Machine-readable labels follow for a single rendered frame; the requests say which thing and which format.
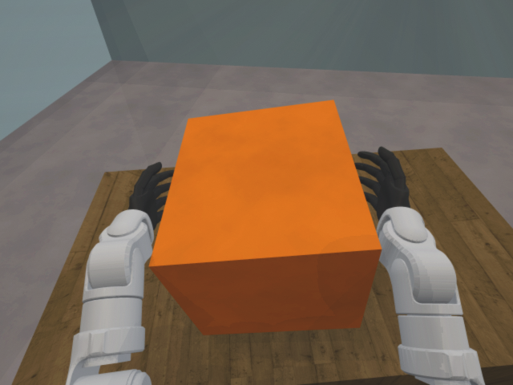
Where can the pedestal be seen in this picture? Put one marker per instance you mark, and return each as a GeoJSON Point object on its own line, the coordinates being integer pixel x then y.
{"type": "Point", "coordinates": [465, 225]}

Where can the left robot upper arm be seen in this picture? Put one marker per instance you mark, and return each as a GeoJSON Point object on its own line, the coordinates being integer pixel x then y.
{"type": "Point", "coordinates": [128, 377]}

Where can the left robot forearm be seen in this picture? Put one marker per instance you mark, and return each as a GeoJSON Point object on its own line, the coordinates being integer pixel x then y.
{"type": "Point", "coordinates": [110, 328]}

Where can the right robot forearm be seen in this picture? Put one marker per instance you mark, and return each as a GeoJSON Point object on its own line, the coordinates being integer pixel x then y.
{"type": "Point", "coordinates": [434, 347]}

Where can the carton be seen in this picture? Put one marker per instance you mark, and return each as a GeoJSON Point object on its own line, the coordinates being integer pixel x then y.
{"type": "Point", "coordinates": [266, 227]}

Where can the right robot hand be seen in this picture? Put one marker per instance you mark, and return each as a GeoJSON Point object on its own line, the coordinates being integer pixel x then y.
{"type": "Point", "coordinates": [391, 191]}

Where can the left robot hand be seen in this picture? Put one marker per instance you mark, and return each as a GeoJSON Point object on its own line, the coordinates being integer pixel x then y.
{"type": "Point", "coordinates": [146, 191]}

